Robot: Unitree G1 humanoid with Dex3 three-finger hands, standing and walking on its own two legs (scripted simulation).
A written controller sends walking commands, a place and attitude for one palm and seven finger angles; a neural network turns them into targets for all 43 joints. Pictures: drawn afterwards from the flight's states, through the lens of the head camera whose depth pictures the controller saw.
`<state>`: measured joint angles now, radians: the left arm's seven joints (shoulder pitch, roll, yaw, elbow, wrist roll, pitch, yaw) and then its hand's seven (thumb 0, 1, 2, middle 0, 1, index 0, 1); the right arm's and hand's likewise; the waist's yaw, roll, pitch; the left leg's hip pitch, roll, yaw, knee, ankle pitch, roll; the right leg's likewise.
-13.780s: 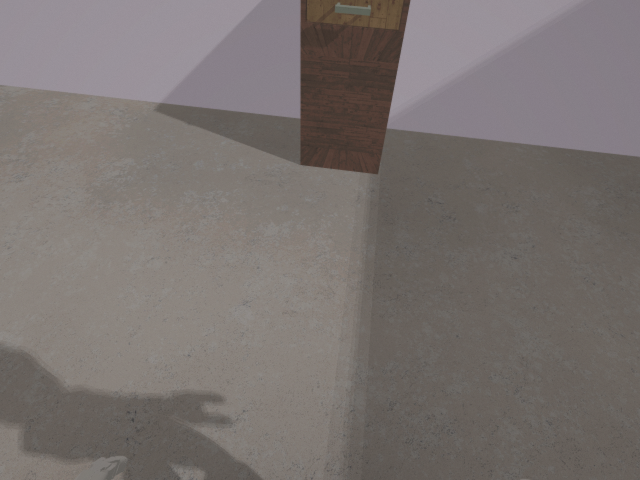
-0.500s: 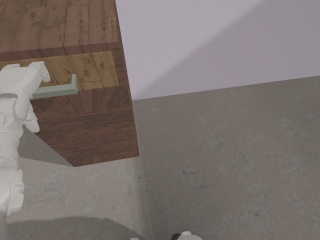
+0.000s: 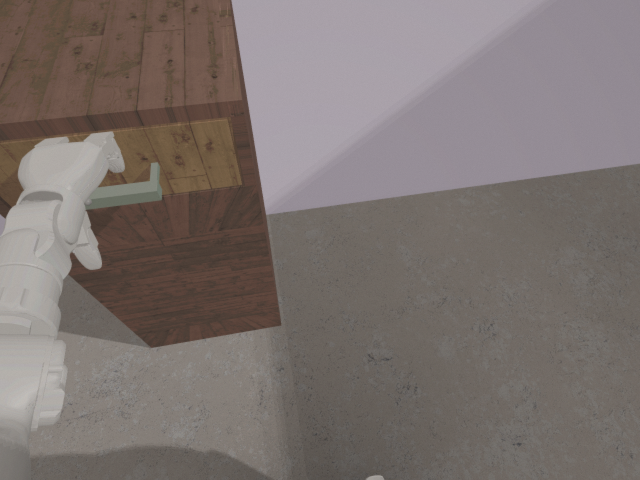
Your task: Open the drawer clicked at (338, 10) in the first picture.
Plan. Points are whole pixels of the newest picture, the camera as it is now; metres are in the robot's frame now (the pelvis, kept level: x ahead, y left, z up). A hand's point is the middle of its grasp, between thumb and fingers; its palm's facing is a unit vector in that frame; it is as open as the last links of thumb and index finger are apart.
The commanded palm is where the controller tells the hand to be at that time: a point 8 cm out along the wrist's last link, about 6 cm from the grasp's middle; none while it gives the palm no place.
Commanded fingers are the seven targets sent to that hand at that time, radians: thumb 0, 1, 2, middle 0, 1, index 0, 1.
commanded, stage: move the hooked fingers above the handle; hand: left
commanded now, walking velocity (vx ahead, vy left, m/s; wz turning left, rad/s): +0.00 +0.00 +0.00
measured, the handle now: (114, 185) +0.52 +0.30 +0.02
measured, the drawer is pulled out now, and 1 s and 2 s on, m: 0.00 0.00 0.00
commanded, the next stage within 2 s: lift the fingers back up to retry in 1.38 s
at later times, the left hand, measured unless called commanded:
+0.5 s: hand (108, 192) +0.46 +0.27 +0.07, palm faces -0.05 -0.06 -1.00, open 13.8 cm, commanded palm +0.45 +0.29 +0.13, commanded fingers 0.00 -0.50 0.30 -0.30 -1.20 -0.30 -1.20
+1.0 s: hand (100, 180) +0.47 +0.28 +0.08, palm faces +0.04 -0.04 -1.00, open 13.8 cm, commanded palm +0.45 +0.30 +0.13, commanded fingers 0.00 -0.50 0.30 -0.30 -1.20 -0.30 -1.20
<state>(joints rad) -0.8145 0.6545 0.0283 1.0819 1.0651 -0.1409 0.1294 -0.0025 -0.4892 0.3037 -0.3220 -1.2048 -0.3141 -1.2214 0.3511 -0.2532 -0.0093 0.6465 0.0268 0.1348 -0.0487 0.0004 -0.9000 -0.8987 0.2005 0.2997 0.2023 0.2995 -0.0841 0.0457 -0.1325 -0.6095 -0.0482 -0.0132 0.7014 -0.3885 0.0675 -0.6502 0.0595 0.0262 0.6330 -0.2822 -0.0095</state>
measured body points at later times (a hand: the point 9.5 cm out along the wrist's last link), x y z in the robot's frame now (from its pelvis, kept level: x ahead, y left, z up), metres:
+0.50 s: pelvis +0.01 +0.01 +0.00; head +0.08 +0.01 +0.45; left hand +0.46 +0.27 +0.12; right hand +0.04 -0.27 -0.12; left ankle -0.04 +0.07 -0.72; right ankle +0.00 -0.12 -0.72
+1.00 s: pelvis +0.00 +0.00 +0.00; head +0.08 +0.01 +0.44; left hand +0.46 +0.28 +0.14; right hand +0.06 -0.28 -0.12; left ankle -0.04 +0.07 -0.72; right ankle +0.00 -0.12 -0.72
